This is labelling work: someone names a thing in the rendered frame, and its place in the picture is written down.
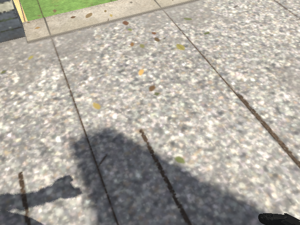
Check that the robot right hand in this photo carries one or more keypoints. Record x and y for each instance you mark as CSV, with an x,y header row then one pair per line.
x,y
278,219

